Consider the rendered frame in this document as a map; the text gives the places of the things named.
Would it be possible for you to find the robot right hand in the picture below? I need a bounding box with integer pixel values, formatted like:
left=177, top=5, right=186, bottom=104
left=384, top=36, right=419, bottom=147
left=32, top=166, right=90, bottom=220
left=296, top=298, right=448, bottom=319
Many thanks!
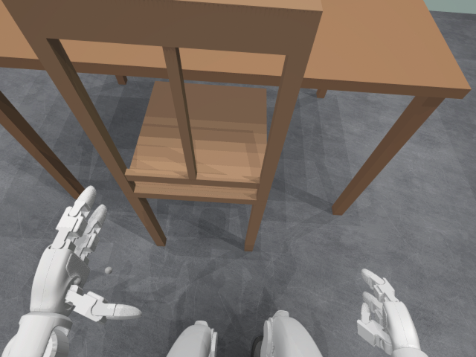
left=357, top=268, right=421, bottom=357

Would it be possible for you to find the left robot thigh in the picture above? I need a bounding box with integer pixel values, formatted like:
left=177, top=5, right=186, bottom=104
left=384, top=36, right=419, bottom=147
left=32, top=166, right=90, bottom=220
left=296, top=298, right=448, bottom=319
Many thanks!
left=166, top=325, right=218, bottom=357

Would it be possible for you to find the robot thigh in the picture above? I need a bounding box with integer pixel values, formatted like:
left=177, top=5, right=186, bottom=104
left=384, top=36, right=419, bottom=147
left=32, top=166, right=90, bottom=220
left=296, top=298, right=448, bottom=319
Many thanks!
left=263, top=316, right=323, bottom=357
left=166, top=325, right=218, bottom=357

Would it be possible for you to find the chair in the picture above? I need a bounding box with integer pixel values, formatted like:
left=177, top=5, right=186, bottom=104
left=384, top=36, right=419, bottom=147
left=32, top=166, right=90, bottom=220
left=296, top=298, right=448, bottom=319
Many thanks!
left=2, top=0, right=323, bottom=251

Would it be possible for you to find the right robot thigh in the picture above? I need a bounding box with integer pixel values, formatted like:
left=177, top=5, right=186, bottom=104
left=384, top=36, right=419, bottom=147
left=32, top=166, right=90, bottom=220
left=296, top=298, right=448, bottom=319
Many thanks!
left=263, top=316, right=323, bottom=357

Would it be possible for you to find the table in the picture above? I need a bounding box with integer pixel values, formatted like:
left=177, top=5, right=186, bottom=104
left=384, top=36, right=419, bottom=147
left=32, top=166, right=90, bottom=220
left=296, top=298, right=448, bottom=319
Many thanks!
left=0, top=0, right=472, bottom=216

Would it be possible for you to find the left robot forearm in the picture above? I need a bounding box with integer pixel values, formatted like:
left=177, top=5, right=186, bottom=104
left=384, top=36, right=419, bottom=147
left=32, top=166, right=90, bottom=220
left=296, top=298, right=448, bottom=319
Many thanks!
left=1, top=312, right=73, bottom=357

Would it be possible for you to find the robot left hand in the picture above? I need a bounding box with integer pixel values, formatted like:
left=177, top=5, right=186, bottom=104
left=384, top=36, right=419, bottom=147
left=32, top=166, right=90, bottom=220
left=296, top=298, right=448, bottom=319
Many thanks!
left=30, top=186, right=142, bottom=325

